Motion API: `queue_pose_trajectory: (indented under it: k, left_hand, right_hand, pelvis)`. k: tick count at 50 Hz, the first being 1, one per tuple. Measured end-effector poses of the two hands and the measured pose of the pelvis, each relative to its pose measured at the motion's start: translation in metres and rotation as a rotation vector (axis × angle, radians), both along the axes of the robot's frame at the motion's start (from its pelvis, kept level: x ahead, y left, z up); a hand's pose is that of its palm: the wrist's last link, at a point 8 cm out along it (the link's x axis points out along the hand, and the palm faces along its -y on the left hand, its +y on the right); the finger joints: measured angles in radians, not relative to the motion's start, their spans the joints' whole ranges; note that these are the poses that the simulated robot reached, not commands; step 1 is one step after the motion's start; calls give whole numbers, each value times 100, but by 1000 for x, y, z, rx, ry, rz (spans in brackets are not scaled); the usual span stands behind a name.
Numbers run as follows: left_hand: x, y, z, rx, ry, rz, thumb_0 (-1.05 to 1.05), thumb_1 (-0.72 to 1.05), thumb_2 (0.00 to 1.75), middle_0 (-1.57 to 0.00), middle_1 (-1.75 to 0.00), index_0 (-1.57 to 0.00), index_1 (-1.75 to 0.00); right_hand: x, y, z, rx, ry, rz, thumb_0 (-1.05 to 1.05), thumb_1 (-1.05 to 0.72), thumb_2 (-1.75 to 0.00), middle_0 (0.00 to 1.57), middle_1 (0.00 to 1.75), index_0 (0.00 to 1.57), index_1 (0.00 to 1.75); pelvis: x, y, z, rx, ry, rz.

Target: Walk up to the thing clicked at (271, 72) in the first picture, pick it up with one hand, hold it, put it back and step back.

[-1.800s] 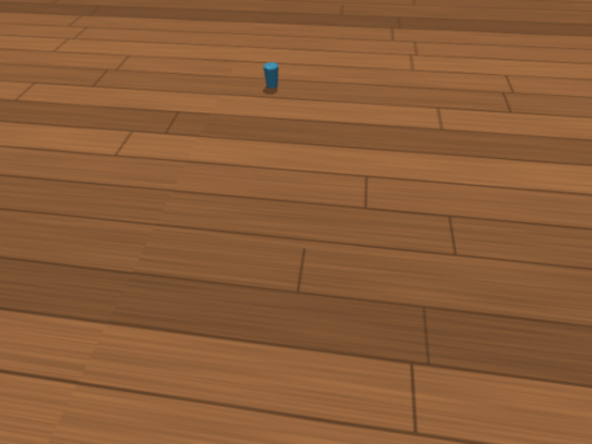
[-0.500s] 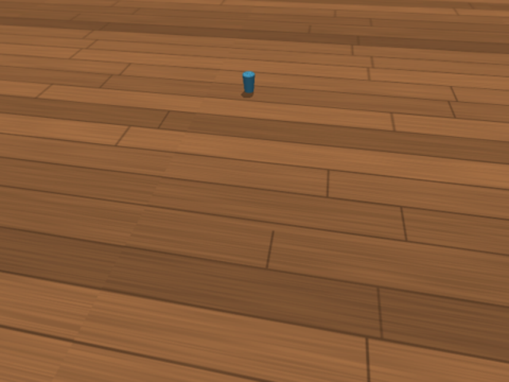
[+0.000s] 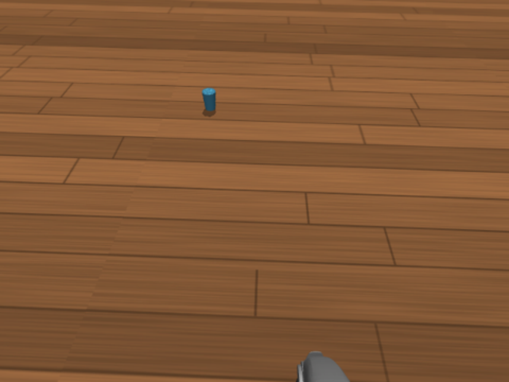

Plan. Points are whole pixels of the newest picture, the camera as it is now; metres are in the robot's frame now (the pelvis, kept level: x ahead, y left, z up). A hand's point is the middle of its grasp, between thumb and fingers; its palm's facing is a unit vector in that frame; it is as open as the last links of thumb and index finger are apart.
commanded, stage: walk up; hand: left
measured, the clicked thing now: (209, 100) +2.01 +0.20 -0.71
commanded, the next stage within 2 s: none
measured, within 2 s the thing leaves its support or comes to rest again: neither
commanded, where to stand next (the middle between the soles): +1.72 -0.06 m, yaw +1 degrees
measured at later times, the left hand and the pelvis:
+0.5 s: hand (153, 265) +0.40 +0.22 -0.14, palm faces -0.02 -0.94 -0.35, open 7.4 cm; pelvis +0.34 -0.05 -0.01, yaw -1 degrees
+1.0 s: hand (174, 149) +0.79 +0.21 -0.14, palm faces -0.12 -0.93 -0.35, open 7.4 cm; pelvis +0.66 -0.05 -0.01, yaw -1 degrees
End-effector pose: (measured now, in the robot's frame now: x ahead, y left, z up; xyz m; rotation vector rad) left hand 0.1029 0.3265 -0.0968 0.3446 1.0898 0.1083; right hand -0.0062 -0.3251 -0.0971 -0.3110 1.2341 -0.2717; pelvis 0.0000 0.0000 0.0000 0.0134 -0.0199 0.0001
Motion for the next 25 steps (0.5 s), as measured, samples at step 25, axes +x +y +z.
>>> queue_pose_trajectory:
  k: [25]
  left_hand:
    - [290,-64,-7,27,34,80,1,90,90,-20,-30,-21,-30]
  right_hand:
    - [457,-53,2,10,-196,158,0,-91,-90,20,30,20,30]
  pelvis:
    - [341,-54,-6,-44,6,-11]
